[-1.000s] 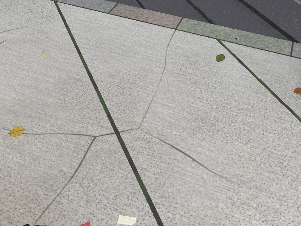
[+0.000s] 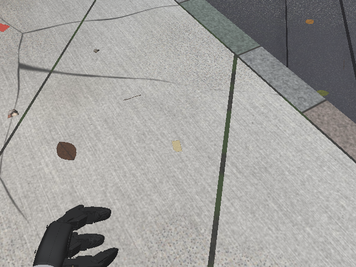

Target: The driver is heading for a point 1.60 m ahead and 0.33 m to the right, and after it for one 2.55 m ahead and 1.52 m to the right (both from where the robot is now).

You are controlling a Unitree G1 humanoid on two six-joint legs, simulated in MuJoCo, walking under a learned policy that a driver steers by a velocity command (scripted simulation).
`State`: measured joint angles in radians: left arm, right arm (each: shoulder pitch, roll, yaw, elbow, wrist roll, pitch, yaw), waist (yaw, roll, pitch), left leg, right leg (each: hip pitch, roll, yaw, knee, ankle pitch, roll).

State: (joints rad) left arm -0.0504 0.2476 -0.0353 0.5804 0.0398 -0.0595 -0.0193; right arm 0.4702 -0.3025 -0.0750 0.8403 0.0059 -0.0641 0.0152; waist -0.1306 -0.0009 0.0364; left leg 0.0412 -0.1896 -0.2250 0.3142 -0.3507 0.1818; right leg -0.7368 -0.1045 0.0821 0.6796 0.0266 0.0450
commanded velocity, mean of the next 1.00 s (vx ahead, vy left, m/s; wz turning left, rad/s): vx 1.00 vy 0.00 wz -0.46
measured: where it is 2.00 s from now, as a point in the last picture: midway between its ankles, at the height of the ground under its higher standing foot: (212, 39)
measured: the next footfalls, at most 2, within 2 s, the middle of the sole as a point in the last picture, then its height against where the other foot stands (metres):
right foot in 0.10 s outside the picture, level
left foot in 0.48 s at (134, 233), level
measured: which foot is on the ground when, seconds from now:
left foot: down 0.00-0.08, up 0.10-0.46, down 0.48-0.90, up 0.92-1.00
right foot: up 0.00-0.08, down 0.10-0.50, up 0.52-0.90, down 0.92-1.00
